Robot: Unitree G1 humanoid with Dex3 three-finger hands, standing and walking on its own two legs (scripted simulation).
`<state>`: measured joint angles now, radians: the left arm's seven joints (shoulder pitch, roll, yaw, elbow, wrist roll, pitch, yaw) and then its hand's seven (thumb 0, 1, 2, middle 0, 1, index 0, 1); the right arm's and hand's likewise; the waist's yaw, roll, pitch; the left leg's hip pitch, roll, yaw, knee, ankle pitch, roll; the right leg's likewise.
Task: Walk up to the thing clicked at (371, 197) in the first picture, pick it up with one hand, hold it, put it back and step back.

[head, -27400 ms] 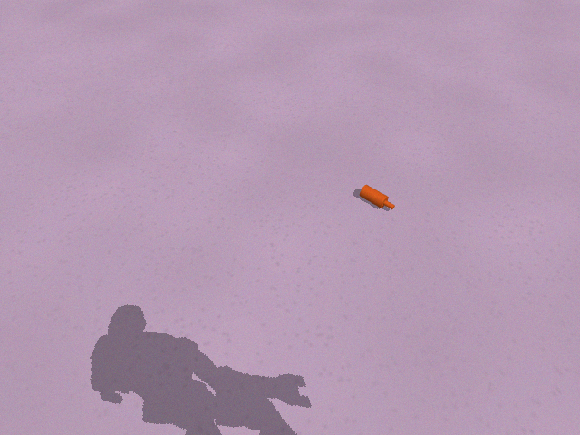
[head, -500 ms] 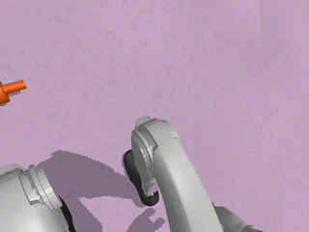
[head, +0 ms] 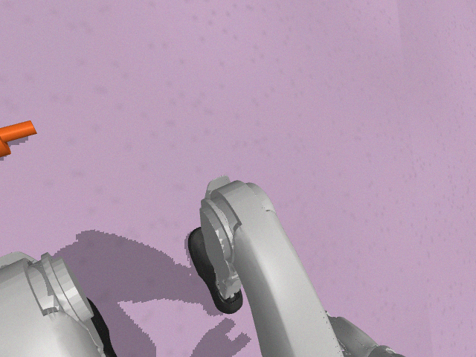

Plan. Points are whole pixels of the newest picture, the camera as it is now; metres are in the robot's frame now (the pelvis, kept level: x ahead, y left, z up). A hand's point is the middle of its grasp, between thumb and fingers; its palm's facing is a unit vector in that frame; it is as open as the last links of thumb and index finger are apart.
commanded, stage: close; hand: left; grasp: from above
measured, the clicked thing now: out of the picture +0.49 +0.25 -0.27
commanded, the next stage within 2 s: settle in 1.10 s
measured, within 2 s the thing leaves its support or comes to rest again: leaves its support in 1.50 s
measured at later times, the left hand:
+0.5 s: hand out of the picture +0.46 +0.27 -0.25, palm faces -0.45 -0.14 -0.88, open 11.6 cm
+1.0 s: hand out of the picture +0.46 +0.27 -0.25, palm faces -0.44 -0.14 -0.88, open 9.8 cm
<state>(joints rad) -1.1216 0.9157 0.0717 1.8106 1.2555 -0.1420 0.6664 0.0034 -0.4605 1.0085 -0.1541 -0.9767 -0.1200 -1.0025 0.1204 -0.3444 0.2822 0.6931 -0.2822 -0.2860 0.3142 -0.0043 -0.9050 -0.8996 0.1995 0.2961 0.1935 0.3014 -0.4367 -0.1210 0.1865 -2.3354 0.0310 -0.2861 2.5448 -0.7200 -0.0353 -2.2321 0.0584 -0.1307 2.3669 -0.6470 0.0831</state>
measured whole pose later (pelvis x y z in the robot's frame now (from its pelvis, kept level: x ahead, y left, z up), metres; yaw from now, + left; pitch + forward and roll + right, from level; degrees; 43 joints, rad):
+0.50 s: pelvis +0.00 +0.00 +0.00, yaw +0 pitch +28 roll -13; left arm -1.10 0.92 0.07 1.79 1.24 -0.16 0.65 0.00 -0.17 0.86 -0.32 -0.92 -0.32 -0.91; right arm 0.13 -0.35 0.29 0.69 -0.28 -0.28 0.31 0.00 -0.90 -0.90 0.20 0.30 0.19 0.30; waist -0.43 -0.12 0.19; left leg -2.33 0.03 -0.29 2.53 -0.72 -0.04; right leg -2.22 0.06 -0.14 2.35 -0.65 0.08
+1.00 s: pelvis +0.00 +0.00 +0.00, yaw +0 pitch +27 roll -14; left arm -1.11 0.93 0.08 1.79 1.24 -0.15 0.66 0.00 0.07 0.66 -0.50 -0.84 -0.53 -0.79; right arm 0.13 -0.36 0.29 0.68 -0.28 -0.28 0.30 0.00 -0.90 -0.90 0.20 0.30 0.19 0.30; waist -0.44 -0.12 0.20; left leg -2.32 0.03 -0.29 2.53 -0.71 -0.04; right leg -2.22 0.06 -0.14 2.35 -0.64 0.08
